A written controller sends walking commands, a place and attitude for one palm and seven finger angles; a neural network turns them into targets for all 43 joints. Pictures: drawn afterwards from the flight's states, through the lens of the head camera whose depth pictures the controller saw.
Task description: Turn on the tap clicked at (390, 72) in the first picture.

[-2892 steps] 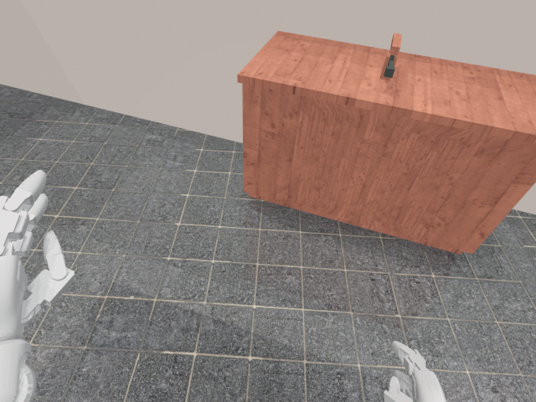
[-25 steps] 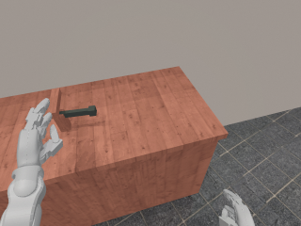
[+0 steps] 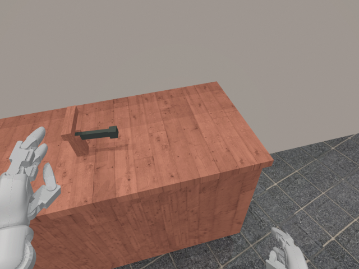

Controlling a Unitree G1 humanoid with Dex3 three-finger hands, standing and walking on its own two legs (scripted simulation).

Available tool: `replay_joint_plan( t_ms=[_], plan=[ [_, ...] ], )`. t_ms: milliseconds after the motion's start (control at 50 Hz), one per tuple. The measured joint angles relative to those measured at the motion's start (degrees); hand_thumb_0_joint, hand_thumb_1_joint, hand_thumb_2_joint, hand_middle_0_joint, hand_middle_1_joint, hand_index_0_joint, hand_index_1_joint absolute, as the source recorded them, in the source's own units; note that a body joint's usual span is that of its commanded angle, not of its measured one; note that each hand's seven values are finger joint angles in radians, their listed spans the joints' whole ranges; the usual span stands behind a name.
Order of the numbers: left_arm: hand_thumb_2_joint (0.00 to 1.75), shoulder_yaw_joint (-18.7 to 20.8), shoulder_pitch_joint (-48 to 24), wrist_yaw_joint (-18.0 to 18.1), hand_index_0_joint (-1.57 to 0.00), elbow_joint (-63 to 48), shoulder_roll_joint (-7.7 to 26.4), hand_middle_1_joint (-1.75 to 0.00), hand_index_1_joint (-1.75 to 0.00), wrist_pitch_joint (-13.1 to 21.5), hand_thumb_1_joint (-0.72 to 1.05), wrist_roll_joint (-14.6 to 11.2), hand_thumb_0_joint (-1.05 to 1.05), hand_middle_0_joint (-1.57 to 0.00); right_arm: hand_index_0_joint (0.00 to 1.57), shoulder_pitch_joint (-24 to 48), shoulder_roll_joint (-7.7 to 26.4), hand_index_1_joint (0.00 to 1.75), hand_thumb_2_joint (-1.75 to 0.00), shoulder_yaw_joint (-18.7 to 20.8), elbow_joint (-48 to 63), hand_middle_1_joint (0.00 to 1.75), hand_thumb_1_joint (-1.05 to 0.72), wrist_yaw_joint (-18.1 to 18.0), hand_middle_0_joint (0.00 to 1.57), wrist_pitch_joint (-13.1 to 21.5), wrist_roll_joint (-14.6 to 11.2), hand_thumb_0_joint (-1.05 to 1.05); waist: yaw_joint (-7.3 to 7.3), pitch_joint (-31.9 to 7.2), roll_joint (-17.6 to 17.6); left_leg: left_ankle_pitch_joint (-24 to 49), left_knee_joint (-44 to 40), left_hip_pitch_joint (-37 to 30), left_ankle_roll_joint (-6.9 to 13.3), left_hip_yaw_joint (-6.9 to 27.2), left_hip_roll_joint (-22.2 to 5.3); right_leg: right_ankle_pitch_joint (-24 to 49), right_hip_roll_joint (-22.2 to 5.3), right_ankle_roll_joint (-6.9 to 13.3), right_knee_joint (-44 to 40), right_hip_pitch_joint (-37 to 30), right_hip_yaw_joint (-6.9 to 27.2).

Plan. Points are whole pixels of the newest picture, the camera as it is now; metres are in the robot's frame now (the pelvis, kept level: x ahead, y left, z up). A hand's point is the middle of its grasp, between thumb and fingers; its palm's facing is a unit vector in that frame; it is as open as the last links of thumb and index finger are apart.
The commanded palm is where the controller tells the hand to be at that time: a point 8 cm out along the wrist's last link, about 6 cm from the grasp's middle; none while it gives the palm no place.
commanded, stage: draw the hand back beside the body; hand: left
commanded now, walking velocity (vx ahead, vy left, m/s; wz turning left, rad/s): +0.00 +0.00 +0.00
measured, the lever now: (113, 132) +0.49 +0.28 +0.01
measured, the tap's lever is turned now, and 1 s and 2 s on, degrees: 83 83 83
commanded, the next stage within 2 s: step back with the hand held close in 0.06 s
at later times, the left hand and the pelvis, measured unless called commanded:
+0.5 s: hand (62, 198) +0.19 +0.23 +0.15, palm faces +0.33 -0.83 -0.45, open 7.4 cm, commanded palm +0.14 +0.28 +0.17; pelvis -0.03 +0.00 +0.00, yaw +0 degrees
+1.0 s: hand (16, 231) +0.12 +0.27 +0.15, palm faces +0.43 -0.79 -0.43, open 7.4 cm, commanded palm +0.07 +0.30 +0.17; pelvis -0.09 +0.02 -0.01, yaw +1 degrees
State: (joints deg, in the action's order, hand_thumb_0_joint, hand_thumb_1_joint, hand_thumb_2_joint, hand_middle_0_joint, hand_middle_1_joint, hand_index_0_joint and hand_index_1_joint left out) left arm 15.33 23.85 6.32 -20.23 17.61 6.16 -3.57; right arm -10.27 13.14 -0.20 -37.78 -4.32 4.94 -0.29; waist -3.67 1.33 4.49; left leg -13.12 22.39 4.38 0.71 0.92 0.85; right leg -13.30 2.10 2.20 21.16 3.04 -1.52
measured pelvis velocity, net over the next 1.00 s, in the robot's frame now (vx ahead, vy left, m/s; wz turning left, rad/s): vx -0.09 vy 0.02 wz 0.01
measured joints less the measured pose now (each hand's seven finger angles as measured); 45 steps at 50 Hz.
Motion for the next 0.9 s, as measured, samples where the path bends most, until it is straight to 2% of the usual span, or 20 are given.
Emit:
replay_joint_plan(
  t_ms=[200, 320, 440, 600, 800, 900],
  plan=[
    [0.9, -0.8, 0.4, 0.1, -0.21, -0.4, 0.0, -0.3, -0.3, 1.4, 0.89, -0.1, 0.01, -0.21, 0.2, -0.2, -0.5, 0.3, -0.89, -0.1, -0.1, 0.3, -0.91, -0.2, 0.2, 1.5, 0.0, 0.02, 0.72, -0.1, -0.1, 0.2, 0.2, 0.0, -0.6, 0.0, -0.6, 0.0, 0.5, 0.7, 0.8, 0.4, 0.0],
    [0.9, 2.3, -1.2, 0.3, -0.22, 1.8, 1.2, -0.3, -0.3, 3.2, 0.89, 0.1, 0.01, -0.21, 0.2, 0.2, 0.4, 0.3, -0.89, 0.3, 1.5, 0.3, -0.91, 0.0, 0.2, -0.4, -0.3, 0.02, 2.13, -1.0, 1.2, -0.5, 3.8, 5.9, -0.9, 0.8, -1.5, 1.1, 1.6, 0.9, 0.8, 4.5, -0.9],
    [0.9, 1.2, 2.6, 0.5, -0.21, -0.7, 1.0, -0.3, -0.3, 2.6, 0.89, 0.1, 0.01, -0.21, 0.2, -0.2, 1.7, 0.3, -0.89, 1.4, 3.6, 0.3, -0.91, -0.3, 0.2, -1.9, -0.6, 0.02, 3.07, -0.5, 1.3, 0.8, 3.5, 8.7, -0.3, -0.1, -0.5, 1.1, 0.5, 0.1, 2.9, 8.5, -0.1],
    [0.9, 2.5, 4.5, 1.2, -0.22, -3.6, 3.5, -0.3, -0.3, 3.0, 0.89, 0.2, 0.01, -0.21, 0.2, -0.2, 1.3, 0.3, -0.89, 1.7, 4.0, 0.3, -0.91, -0.9, 0.2, -3.1, -0.9, 0.02, 2.87, 0.0, 0.4, 2.0, 4.5, 11.4, 0.2, -0.5, 0.0, 2.0, -0.2, -0.5, 4.7, 11.6, 0.1],
    [0.9, 2.1, 4.0, 2.7, -0.22, -4.2, 2.4, -0.3, -0.3, 3.3, 0.89, 1.0, 0.01, -0.21, 0.2, -0.2, 0.9, 0.3, -0.89, 0.7, 4.6, 0.3, -0.91, -0.9, 0.2, -2.6, -0.9, 0.02, 2.87, -0.5, -0.3, 3.8, 6.1, 14.9, 1.1, -0.5, 0.1, 4.7, -0.3, -1.4, 4.5, 14.2, 0.0],
    [0.9, 2.8, 3.2, 3.1, -0.22, -4.8, 2.8, -0.3, -0.3, 3.8, 0.89, 2.1, 0.01, -0.21, 0.2, -0.7, 0.4, 0.3, -0.89, 0.2, 4.8, 0.3, -0.91, -0.9, 0.2, -2.2, -0.7, 0.01, 2.86, -0.1, -0.9, 4.2, 6.7, 16.3, 1.6, -0.4, 0.1, 3.3, -0.2, -2.1, 5.3, 15.5, 0.1]
  ],
)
